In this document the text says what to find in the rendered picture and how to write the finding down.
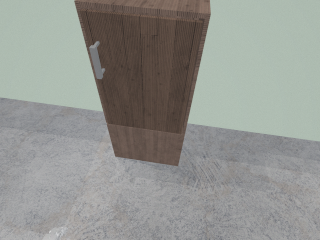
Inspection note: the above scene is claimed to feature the handle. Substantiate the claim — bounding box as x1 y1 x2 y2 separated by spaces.
89 41 105 79

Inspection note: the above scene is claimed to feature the cupboard door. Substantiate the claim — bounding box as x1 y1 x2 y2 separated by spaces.
80 9 203 134

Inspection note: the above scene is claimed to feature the left robot hand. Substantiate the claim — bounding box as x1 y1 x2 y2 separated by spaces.
41 226 68 240

